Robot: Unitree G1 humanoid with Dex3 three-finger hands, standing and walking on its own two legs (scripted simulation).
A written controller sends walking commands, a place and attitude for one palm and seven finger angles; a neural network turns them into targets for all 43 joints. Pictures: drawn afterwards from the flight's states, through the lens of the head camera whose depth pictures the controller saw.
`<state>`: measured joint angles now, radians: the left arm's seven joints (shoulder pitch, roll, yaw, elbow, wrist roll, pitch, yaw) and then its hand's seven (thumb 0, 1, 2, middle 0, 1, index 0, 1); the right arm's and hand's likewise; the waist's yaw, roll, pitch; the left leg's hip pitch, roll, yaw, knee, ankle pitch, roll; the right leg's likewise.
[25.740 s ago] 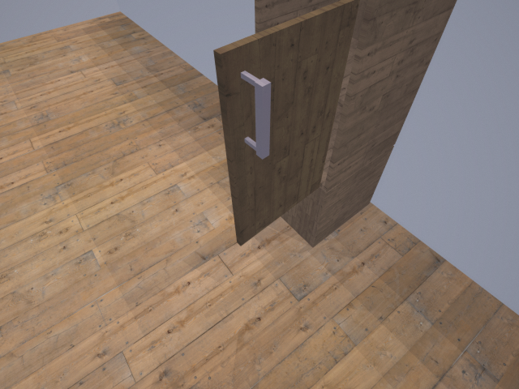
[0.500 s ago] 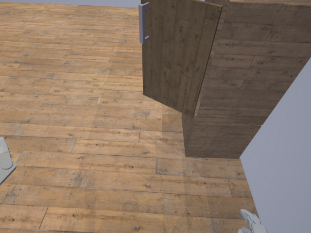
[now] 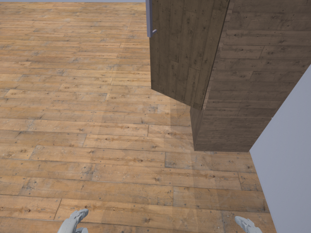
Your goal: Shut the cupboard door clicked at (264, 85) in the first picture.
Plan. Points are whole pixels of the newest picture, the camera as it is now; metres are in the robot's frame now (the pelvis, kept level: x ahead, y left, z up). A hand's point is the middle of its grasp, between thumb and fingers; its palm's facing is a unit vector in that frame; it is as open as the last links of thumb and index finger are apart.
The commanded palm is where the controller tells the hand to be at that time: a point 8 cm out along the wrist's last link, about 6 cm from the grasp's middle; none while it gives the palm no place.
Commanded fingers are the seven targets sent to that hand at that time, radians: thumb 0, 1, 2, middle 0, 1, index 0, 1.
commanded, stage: let the arm hang, fingers relaxed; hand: left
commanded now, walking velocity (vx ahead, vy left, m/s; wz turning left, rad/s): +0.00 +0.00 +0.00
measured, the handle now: (152, 16) +0.96 +0.04 +0.13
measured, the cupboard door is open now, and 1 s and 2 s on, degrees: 58 58 58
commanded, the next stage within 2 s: look to check the result in 0.86 s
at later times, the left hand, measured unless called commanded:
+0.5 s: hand out of the picture -0.04 +0.19 -0.16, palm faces +0.01 -0.98 -0.20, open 7.3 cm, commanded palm none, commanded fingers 0.00 0.90 0.90 -0.20 -0.30 -0.20 -0.30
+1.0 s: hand out of the picture -0.02 +0.18 -0.16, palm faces +0.00 -0.99 -0.17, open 7.3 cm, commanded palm none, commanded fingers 0.00 0.90 0.90 -0.20 -0.30 -0.20 -0.30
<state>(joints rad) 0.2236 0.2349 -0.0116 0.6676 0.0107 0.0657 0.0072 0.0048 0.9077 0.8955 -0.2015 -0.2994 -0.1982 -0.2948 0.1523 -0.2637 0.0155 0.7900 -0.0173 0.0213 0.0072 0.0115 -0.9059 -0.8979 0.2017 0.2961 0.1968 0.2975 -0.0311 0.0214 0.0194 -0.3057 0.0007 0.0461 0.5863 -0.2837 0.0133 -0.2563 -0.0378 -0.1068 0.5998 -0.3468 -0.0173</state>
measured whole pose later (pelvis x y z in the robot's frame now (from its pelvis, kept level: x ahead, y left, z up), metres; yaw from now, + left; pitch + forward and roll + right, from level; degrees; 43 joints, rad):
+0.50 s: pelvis +0.00 +0.02 +0.01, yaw -2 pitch -2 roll +0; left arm 0.34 0.15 0.00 1.17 0.00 0.01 0.03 0.00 0.92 0.90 -0.20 -0.30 -0.20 -0.29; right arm 0.33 -0.12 0.01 1.13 -0.01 0.02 -0.03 0.01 -0.91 -0.90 0.20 0.30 0.19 0.30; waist -0.01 0.02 0.04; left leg -0.19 0.00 0.08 0.42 -0.20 0.04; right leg -0.13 -0.03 -0.08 0.40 -0.23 0.01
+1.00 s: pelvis +0.00 +0.02 +0.01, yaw -2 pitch -2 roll +0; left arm 0.32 0.13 0.01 1.15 0.01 0.00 0.03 0.00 0.91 0.90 -0.20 -0.30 -0.20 -0.30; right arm 0.32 -0.13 0.00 1.13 -0.01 0.01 -0.04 0.01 -0.91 -0.90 0.20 0.30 0.19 0.30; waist -0.01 0.01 0.03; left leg -0.18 0.00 0.09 0.41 -0.21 0.04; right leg -0.13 -0.03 -0.07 0.40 -0.24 0.01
